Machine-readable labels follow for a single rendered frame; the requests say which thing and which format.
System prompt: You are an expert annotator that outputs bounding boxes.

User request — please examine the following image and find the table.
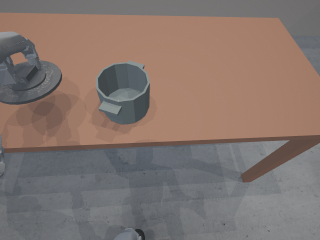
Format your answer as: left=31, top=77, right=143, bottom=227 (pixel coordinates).
left=0, top=12, right=320, bottom=183

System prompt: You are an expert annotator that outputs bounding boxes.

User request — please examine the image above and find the lid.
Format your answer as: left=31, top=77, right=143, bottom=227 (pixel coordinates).
left=0, top=60, right=62, bottom=105

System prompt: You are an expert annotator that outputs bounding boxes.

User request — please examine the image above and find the left robot shin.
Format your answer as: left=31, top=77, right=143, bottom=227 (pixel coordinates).
left=124, top=228, right=138, bottom=234

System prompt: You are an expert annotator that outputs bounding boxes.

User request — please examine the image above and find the pot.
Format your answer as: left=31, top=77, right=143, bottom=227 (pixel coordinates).
left=95, top=60, right=150, bottom=125

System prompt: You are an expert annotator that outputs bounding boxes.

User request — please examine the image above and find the robot left foot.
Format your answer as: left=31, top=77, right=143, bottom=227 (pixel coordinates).
left=135, top=229, right=145, bottom=240

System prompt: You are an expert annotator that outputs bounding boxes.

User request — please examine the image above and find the robot left hand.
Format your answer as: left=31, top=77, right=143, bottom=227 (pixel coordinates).
left=0, top=31, right=41, bottom=86

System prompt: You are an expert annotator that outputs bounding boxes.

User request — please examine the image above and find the knob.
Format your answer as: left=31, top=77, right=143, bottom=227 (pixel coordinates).
left=13, top=64, right=38, bottom=82

